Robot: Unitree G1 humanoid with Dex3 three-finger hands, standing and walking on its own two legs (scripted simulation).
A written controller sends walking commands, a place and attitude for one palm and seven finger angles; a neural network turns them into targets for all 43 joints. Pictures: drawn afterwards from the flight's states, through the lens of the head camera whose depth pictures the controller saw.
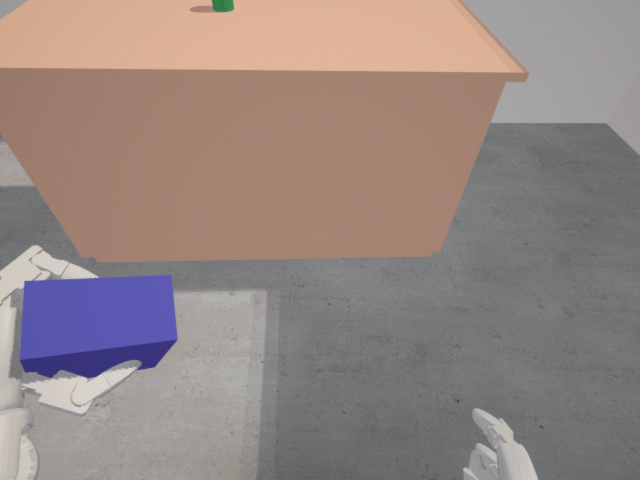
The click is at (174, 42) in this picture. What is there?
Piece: table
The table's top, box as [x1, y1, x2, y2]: [0, 0, 528, 81]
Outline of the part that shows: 0,19 0,77 525,81 528,74 528,71 461,0 233,0 234,9 228,12 214,11 212,9 211,0 29,0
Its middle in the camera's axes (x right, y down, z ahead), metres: -0.21 -0.63 +1.16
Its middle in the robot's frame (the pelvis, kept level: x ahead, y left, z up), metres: +1.29 +0.29 +0.05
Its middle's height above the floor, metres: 0.82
